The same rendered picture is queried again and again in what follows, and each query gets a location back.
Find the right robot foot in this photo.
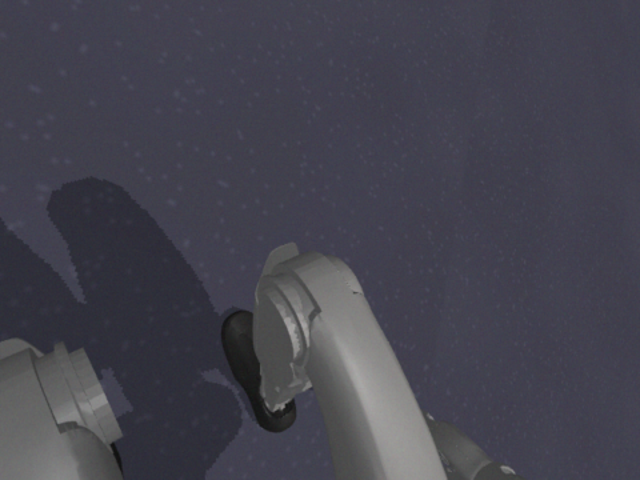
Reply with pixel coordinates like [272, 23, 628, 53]
[221, 310, 296, 433]

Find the right robot arm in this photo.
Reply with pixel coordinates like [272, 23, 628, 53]
[474, 462, 527, 480]

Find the right robot hand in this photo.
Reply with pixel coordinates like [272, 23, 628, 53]
[421, 409, 493, 480]

